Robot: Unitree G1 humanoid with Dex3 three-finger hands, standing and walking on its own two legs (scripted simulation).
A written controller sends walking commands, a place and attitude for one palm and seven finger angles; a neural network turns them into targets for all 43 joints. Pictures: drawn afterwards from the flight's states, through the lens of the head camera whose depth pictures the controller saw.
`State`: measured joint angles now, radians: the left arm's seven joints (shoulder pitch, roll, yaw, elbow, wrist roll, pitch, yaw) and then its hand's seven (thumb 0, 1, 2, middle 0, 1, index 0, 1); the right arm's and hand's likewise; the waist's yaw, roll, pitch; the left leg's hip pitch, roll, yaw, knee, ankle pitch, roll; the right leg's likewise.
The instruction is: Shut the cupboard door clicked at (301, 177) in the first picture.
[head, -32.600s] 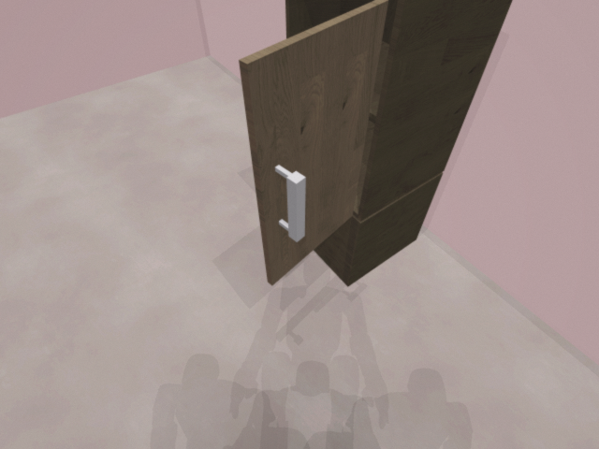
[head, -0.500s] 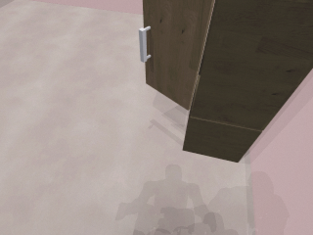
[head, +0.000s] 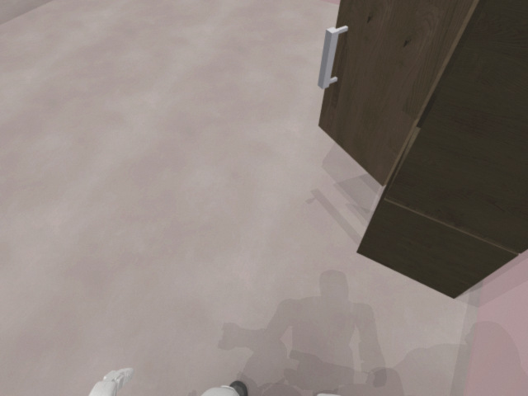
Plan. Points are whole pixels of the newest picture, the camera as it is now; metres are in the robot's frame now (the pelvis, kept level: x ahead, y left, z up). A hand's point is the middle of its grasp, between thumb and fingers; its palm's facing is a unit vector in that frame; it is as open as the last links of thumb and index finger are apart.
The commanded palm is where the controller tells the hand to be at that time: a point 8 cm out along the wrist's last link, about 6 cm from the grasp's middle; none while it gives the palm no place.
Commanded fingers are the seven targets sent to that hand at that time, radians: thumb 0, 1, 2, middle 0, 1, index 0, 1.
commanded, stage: walk to a spot facing it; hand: left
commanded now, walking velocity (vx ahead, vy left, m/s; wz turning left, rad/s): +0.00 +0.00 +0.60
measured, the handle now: (333, 58) +0.97 -0.18 -0.05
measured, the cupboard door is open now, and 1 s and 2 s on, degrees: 62 62 62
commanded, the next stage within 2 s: turn to face it in 1.88 s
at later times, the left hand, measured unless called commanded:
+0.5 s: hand out of the picture -0.05 +0.20 -0.18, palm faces +0.37 -0.90 -0.25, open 7.4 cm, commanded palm none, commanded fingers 0.00 0.90 0.90 -0.20 -0.30 -0.20 -0.30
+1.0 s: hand out of the picture +0.05 +0.17 -0.14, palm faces +0.59 -0.77 -0.25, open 7.4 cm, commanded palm none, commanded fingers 0.00 0.90 0.90 -0.20 -0.30 -0.20 -0.30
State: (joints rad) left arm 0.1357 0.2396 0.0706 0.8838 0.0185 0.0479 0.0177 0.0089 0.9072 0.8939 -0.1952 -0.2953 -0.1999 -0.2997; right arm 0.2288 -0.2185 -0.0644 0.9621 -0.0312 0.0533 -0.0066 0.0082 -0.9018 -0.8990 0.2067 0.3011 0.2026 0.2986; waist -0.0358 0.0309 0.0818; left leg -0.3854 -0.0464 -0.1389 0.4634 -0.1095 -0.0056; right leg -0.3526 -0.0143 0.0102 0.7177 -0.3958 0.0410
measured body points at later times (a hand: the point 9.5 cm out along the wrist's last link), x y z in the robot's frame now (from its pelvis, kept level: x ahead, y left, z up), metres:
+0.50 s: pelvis -0.02 -0.01 -0.01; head +0.02 +0.02 +0.43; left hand -0.07 +0.25 -0.16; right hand +0.17 -0.22 -0.14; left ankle -0.06 +0.10 -0.74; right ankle -0.01 -0.14 -0.71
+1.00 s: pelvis +0.12 -0.02 +0.01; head +0.15 -0.03 +0.46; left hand +0.02 +0.21 -0.12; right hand +0.30 -0.21 -0.15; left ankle +0.02 +0.10 -0.62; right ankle +0.16 -0.10 -0.74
